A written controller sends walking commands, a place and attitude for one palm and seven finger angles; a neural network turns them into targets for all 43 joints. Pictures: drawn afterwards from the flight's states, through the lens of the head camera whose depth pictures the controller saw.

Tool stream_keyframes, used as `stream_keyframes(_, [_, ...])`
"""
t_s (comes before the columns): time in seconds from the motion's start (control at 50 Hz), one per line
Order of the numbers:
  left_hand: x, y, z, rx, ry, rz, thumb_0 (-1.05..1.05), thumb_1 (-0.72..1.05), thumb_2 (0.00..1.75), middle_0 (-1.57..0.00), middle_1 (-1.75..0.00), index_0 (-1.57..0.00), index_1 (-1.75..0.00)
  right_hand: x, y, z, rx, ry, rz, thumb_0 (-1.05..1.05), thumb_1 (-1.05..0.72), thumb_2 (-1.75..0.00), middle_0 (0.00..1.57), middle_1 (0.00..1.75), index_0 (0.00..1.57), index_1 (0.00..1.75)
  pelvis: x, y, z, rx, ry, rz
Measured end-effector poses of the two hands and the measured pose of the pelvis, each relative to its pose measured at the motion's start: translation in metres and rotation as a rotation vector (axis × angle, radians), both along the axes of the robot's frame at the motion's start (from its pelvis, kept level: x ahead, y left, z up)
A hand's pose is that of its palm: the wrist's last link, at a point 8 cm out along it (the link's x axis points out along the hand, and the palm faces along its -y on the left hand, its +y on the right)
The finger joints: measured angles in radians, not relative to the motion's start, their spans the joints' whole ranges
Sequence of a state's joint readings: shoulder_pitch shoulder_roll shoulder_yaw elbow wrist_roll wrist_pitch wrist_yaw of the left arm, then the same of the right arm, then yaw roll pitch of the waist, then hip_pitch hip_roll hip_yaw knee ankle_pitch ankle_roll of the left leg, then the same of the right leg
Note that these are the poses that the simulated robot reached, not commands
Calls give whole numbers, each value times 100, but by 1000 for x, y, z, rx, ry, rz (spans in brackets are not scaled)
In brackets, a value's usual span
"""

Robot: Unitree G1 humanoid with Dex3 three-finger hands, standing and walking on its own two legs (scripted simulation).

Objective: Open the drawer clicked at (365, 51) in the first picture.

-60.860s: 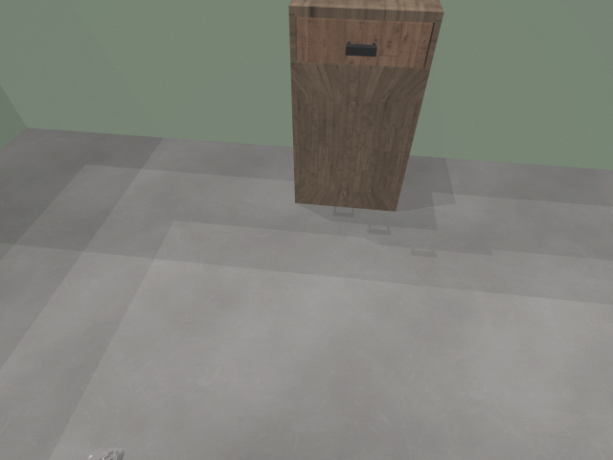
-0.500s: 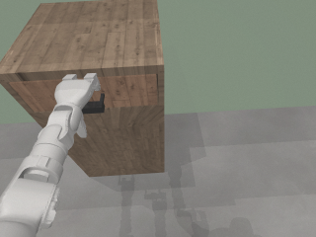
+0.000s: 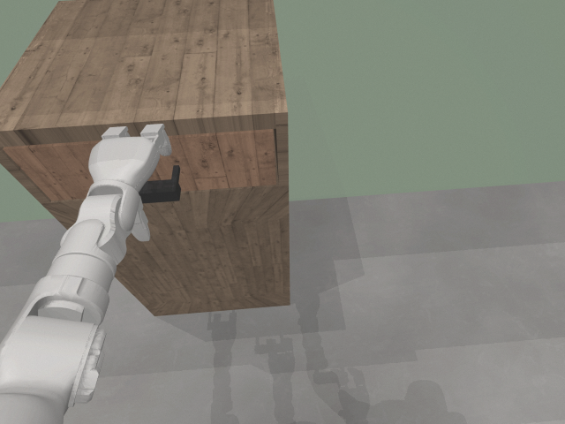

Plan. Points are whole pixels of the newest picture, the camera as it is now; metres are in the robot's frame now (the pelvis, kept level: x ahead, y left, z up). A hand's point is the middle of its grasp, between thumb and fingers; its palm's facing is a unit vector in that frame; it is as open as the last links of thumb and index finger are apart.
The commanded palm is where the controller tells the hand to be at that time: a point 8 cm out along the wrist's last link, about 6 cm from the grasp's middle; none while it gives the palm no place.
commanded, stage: lower the fingers behind the handle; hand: left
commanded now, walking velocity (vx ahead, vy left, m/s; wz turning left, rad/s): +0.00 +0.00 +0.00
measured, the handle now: (150, 182) +0.51 +0.23 +0.01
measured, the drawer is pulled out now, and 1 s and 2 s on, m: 0.00 0.00 0.00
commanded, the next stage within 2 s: lift the fingers back up to retry in 1.68 s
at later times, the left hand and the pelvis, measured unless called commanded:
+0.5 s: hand (139, 195) +0.45 +0.23 +0.04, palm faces -0.02 +0.00 -1.00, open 13.8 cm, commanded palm +0.43 +0.23 +0.10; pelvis +0.00 +0.00 -0.01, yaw +0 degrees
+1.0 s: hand (146, 201) +0.46 +0.23 +0.02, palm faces -0.03 +0.00 -1.00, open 13.8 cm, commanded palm +0.44 +0.23 +0.06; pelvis +0.00 +0.00 -0.01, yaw -1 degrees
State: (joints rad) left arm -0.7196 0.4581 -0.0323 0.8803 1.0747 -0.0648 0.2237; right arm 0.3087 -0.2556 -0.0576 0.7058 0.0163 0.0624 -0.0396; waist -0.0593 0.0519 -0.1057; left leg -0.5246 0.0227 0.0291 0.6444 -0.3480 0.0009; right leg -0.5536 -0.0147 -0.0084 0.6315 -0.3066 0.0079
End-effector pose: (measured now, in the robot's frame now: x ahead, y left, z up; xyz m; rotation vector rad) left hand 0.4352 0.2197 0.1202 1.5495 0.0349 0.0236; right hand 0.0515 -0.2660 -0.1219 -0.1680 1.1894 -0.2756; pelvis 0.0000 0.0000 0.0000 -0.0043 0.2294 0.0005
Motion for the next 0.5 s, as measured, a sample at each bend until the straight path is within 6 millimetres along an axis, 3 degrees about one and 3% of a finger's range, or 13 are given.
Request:
stream_keyframes(0.16, [-1, 18, 0, 40, 20, 101, 0, -49, 30, -32, -120, -31, -120, -4, 3, -2, 18, 9, -8, 1, -91, -90, 20, 30, 20, 30, 0, 2, 1, -1, 1, -2])
stream_keyframes(0.34, [-4, 6, -16, 10, 57, 15, 0, -49, 30, -32, -120, -31, -120, -5, 2, 0, -6, 9, 1, 1, -91, -90, 20, 30, 20, 30, -3, 2, -1, -1, 5, 3])
stream_keyframes(0.5, [0, 10, -27, 25, 18, 51, 0, -49, 30, -32, -120, -31, -120, -14, 0, -5, -3, 32, -2, 1, -91, -90, 20, 30, 20, 30, -5, 2, -6, -3, 36, 1])
